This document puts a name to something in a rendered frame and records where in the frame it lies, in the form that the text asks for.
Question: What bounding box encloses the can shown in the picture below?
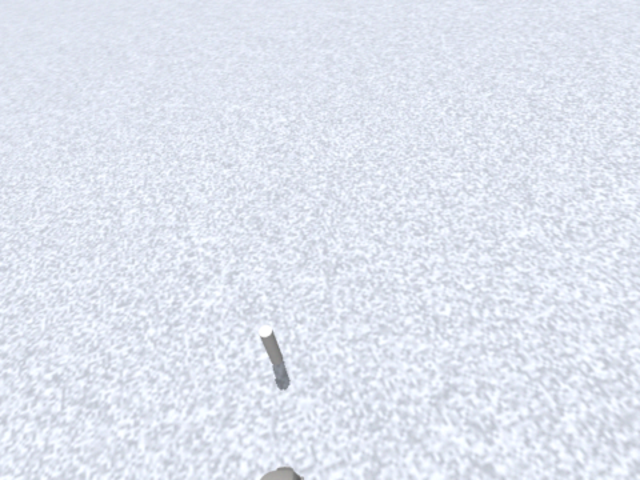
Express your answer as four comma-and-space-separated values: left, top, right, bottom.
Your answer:
259, 325, 283, 365

